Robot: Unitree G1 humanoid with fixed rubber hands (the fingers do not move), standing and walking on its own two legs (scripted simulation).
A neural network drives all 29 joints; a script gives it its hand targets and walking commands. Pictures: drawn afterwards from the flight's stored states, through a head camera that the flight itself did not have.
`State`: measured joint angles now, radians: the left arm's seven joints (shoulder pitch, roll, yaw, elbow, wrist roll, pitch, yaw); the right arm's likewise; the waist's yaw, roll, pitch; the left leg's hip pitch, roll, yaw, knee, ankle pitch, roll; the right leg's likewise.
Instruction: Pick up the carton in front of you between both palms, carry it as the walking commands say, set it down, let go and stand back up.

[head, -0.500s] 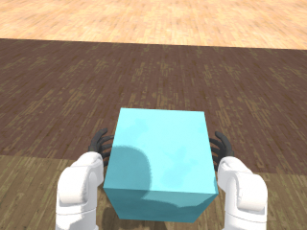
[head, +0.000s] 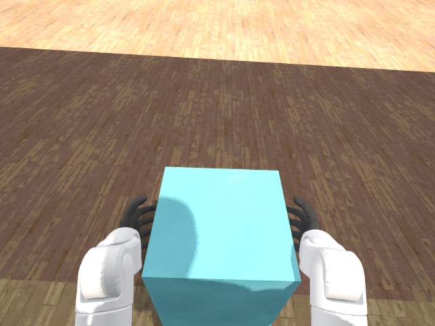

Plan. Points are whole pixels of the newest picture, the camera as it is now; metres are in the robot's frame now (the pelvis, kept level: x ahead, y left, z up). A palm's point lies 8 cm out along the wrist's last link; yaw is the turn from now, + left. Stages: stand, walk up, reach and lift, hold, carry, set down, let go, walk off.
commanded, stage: carry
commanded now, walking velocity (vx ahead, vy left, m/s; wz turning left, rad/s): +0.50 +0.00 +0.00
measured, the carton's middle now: (218, 251) +0.28 +0.00 -0.01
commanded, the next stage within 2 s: none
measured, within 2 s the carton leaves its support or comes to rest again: neither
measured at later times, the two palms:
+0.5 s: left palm (168, 89) +0.65 +0.14 +0.11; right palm (281, 90) +0.68 -0.16 +0.10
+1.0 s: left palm (180, 48) +1.01 +0.15 +0.06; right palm (262, 49) +1.02 -0.15 +0.07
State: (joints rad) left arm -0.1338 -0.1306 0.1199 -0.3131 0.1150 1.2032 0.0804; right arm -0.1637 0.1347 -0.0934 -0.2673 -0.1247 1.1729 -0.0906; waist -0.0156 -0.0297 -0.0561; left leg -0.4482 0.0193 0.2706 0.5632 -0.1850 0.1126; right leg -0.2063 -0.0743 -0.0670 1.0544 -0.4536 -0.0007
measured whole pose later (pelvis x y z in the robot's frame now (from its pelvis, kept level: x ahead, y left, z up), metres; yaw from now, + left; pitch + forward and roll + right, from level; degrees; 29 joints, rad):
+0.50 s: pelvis +0.33 -0.03 -0.01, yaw +3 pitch +2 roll +0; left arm -0.53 -0.05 0.14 -0.06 0.07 1.20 0.13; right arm -0.53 -0.01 -0.16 -0.06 -0.05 1.19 -0.12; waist 0.04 0.03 0.00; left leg -0.26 0.04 0.04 1.17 -0.48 0.04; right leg -0.51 -0.01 -0.19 0.65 -0.16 -0.11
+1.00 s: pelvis +0.65 -0.01 -0.03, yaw +1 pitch +5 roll -1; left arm -0.64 -0.03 0.23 0.00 0.06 1.19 0.13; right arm -0.65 0.06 -0.24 0.01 -0.09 1.16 -0.13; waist -0.01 -0.02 0.08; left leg -0.46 -0.05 0.14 0.51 -0.01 0.12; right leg -0.39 0.04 -0.02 1.13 -0.57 -0.02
